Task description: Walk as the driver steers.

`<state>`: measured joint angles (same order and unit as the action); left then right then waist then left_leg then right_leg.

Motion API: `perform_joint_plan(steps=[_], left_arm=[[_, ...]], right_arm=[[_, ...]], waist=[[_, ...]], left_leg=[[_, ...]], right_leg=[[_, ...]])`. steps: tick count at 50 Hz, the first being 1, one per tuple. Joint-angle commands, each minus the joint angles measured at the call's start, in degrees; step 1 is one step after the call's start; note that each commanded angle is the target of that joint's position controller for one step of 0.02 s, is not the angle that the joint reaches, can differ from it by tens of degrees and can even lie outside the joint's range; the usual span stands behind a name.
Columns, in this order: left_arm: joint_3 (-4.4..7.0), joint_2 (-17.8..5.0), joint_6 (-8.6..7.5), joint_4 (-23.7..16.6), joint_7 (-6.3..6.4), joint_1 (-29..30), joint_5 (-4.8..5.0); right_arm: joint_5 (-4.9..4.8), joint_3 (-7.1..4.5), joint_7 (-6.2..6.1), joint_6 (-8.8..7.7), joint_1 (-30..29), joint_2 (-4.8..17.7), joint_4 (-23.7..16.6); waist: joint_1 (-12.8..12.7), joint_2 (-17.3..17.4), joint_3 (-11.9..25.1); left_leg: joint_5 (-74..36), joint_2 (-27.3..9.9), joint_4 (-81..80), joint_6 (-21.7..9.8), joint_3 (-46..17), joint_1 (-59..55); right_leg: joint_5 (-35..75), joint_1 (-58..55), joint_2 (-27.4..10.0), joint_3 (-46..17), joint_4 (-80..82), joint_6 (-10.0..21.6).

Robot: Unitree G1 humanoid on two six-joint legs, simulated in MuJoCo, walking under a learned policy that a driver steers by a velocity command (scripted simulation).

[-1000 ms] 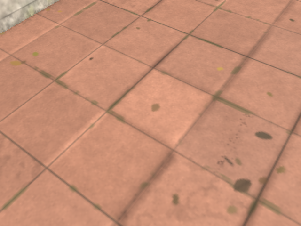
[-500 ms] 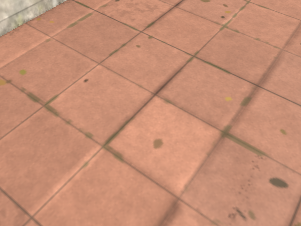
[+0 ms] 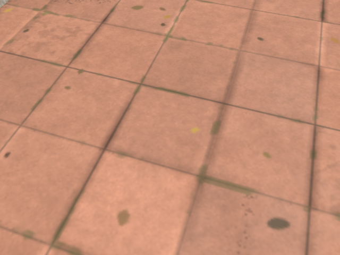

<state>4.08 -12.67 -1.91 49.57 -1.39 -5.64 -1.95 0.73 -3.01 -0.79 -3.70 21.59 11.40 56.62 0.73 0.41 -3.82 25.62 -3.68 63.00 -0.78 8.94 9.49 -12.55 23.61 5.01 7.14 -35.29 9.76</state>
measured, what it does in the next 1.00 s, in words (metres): walks ahead, turning right: left foot, then right foot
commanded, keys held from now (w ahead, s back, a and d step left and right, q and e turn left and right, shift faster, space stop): w+e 0.98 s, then w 0.02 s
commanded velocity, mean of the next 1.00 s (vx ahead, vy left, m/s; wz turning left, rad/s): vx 0.50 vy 0.00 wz -0.59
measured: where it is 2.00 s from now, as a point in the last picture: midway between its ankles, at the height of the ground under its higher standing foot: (277, 143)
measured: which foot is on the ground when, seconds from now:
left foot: up 0.00-0.46, down 0.48-1.00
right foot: down 0.00-0.50, up 0.52-0.98, down 1.00-1.00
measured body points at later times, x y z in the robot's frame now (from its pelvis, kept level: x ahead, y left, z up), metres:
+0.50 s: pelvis +0.28 +0.01 +0.00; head +0.32 +0.00 +0.45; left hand +0.32 +0.30 -0.12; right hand +0.45 -0.27 -0.08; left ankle +0.43 +0.08 -0.72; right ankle +0.08 -0.03 -0.70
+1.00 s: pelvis +0.51 -0.10 +0.01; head +0.54 -0.13 +0.45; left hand +0.82 -0.05 -0.07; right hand +0.33 -0.31 -0.13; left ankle +0.43 +0.09 -0.71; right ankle +0.56 -0.23 -0.71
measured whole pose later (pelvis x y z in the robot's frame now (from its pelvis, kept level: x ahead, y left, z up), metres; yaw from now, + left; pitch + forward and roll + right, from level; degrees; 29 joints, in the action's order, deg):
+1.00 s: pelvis +0.51 -0.10 +0.01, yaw -36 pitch +2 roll +1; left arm 1.9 -14.5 -0.4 38.6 -4.5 -1.1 -2.9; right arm 1.0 -2.7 -0.4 -3.3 23.5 15.0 50.4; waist 3.9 -0.6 -2.9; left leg 24.9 -3.8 21.5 2.6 17.0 -4.1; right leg -11.6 28.9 -0.2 5.2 -33.9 7.3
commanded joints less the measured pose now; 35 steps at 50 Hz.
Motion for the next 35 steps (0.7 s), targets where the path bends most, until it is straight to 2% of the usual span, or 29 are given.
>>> perform_joint_plan(steps=[1,2,3,4,6,8,12,17,19,21,22,23,24,25,26,27,28,29,30,31,33,35], left_arm=[[2.98,-10.8,0.6,1.5,1.36,-12.8,1.32],[2.39,-8.7,0.17,1.1,1.54,-10.1,1.39],[1.81,-7.2,-0.34,0.9,1.82,-8.7,1.88],[1.52,-7.0,-0.99,0.6,1.83,-8.6,2.05],[1.71,-8.6,-2.0,1.0,1.68,-10.6,2.34],[1.98,-9.9,-2.19,1.0,1.55,-13.1,2.17],[1.92,-10.1,-1.81,1.0,1.38,-18.3,2.03],[1.9,-10.7,-1.53,0.8,1.89,-22.4,1.45],[2.03,-11.4,-1.48,0.4,2.26,-22.6,1.12],[2.3,-12.6,-1.57,-0.6,2.63,-19.9,0.98],[2.48,-13.4,-1.74,-1.4,2.5,-17.6,0.93],[2.57,-13.9,-2.04,-1.7,2.0,-16.3,1.12],[2.16,-12.4,-2.52,-2.5,1.35,-15.7,1.66],[0.62,-6.0,-2.78,-4.6,1.2,-18.7,2.95],[0.64,-7.2,-2.39,-5.9,1.31,-23.4,2.73],[0.98,-10.1,-1.22,-3.7,1.72,-21.6,1.01],[0.93,-9.9,-0.87,-3.8,1.04,-17.5,0.55],[0.78,-8.7,-0.55,-4.2,0.51,-16.2,0.59],[0.73,-8.2,0.04,-4.7,-0.06,-15.3,-0.05],[0.55,-7.7,0.76,-4.6,-0.55,-15.6,-0.22],[0.35,-7.1,1.5,-5.9,-1.25,-13.6,-0.11],[0.1,-6.7,1.79,-7.6,-1.81,-9.8,-0.13]], right_arm=[[-0.52,-1.04,0.93,-2.9,-7.3,7.3,-9.7],[-0.04,-1.2,0.73,-2.57,-6.2,7.3,-8.9],[1.16,-1.16,0.73,-1.43,-5.0,7.0,-8.9],[1.88,-1.09,0.94,-0.22,-4.1,6.5,-8.8],[2.16,-0.94,1.4,1.34,-5.1,5.8,-9.8],[2.03,-0.8,1.62,1.92,-9.5,5.9,-11.7],[1.68,-0.58,1.75,2.16,-18.9,6.7,-15.4],[1.21,0.31,2.27,1.43,-27.3,6.9,-19.2],[0.9,0.5,2.34,0.87,-28.8,7.5,-20.6],[0.67,0.25,2.1,0.32,-24.7,8.8,-20.2],[0.55,-0.23,1.64,0.02,-19.5,10.1,-18.8],[0.51,-0.97,0.98,-0.49,-11.8,11.7,-16.5],[1.26,-1.74,0.11,-1.22,-3.3,14.0,-15.1],[2.88,-2.64,-0.78,-1.18,3.0,18.8,-15.5],[2.33,-3.2,-0.34,-0.22,-0.8,20.2,-15.6],[1.68,-2.11,-0.05,0.32,-6.1,14.0,-17.0],[1.16,-1.0,0.15,0.34,-9.1,9.6,-17.2],[1.36,-0.53,0.23,0.23,-10.0,8.3,-16.7],[1.19,-0.41,0.08,-0.16,-8.9,8.3,-15.7],[0.97,-0.47,0.2,-0.66,-8.2,8.5,-14.9],[0.34,-0.71,0.74,-1.91,-6.1,9.0,-13.8],[0.17,-0.99,0.93,-2.42,-5.0,9.5,-13.1]], waist=[[-4.4,0.5,5.5],[-1.6,2.8,2.9],[0.2,2.3,2.8],[1.0,1.3,3.5],[1.4,0.2,3.6],[0.1,-1.1,2.7],[-3.5,-3.1,1.6],[-6.4,-4.1,1.1],[-6.4,-4.7,1.0],[-3.7,-5.5,1.5],[-1.1,-5.7,3.3],[2.4,-4.0,7.2],[6.3,-1.0,13.1],[6.3,8.6,21.6],[1.4,19.3,24.2],[-0.2,7.6,14.0],[0.1,1.5,7.3],[-0.8,1.6,4.5],[-1.2,4.0,3.1],[-1.6,5.1,2.8],[-1.7,5.5,3.3],[-1.4,4.9,2.8]], left_leg=[[-6.0,-1.1,14.9,-0.5,-10.4,33.5],[-7.3,-2.6,10.2,-0.1,-10.5,29.9],[-7.6,-3.3,7.2,0.9,-10.6,26.1],[-7.7,-3.5,5.1,1.7,-10.6,23.6],[-8.6,-3.4,1.4,3.2,-9.5,23.5],[-12.6,-3.4,-3.1,4.1,-8.6,26.0],[-20.2,-2.3,-12.8,4.5,-8.7,31.2],[-23.3,0.5,-22.6,3.3,-8.8,32.5],[-22.7,1.7,-26.5,2.3,-9.2,30.2],[-20.4,2.9,-31.2,0.8,-9.8,21.6],[-18.0,4.6,-32.7,-0.2,-9.2,13.2],[-18.2,5.7,-35.2,-1.3,-8.4,3.1],[-16.3,0.0,-36.9,-3.2,-13.3,-10.6],[-7.2,-16.4,-38.7,-6.4,-31.9,-24.7],[-4.5,-23.3,-47.1,-11.7,-55.5,-25.8],[3.2,-21.0,-47.5,-11.2,-49.2,-16.9],[1.1,-17.5,-48.6,-10.1,-38.9,-8.8],[-5.0,-14.6,-50.2,-8.5,-31.3,-4.2],[-10.5,-12.8,-51.1,-7.9,-26.0,-1.5],[-14.7,-11.7,-51.9,-7.5,-22.0,0.0],[-22.2,-11.9,-52.9,-8.1,-17.8,-0.6],[-24.9,-12.3,-54.3,-8.7,-14.0,-2.1]], right_leg=[[7.4,-28.6,-21.7,-34.4,21.0,12.0],[13.7,-22.7,-18.5,-29.2,21.6,9.4],[17.9,-18.8,-15.9,-25.4,22.1,8.2],[20.6,-17.0,-14.4,-23.4,22.2,7.7],[24.6,-15.2,-12.4,-21.4,22.6,7.5],[24.1,-14.8,-11.4,-21.1,23.4,6.6],[23.4,-19.3,-10.7,-23.0,23.2,4.3],[27.0,-26.0,-11.4,-25.6,20.0,4.0],[29.4,-27.4,-12.3,-27.1,18.1,3.4],[32.6,-25.4,-12.5,-27.9,15.5,1.3],[38.6,-22.8,-11.6,-27.3,11.7,-0.1],[42.3,-20.9,-9.3,-26.0,3.2,-1.4],[34.0,-14.2,-5.6,-23.8,-9.6,-2.7],[3.3,-2.1,0.2,-17.8,-27.2,-4.2],[-19.3,9.1,3.6,-14.6,-36.4,-4.6],[-14.1,12.3,-1.9,-14.8,-40.1,-4.5],[-9.3,11.5,-3.8,-13.7,-37.7,-4.9],[-7.3,10.0,-5.5,-13.1,-34.9,-5.3],[-6.6,9.0,-6.7,-12.7,-33.1,-5.7],[-6.0,7.9,-7.2,-12.0,-32.8,-6.0],[-4.1,9.6,-7.7,-11.5,-32.1,-6.3],[-0.8,13.5,-8.6,-11.2,-30.6,-6.8]])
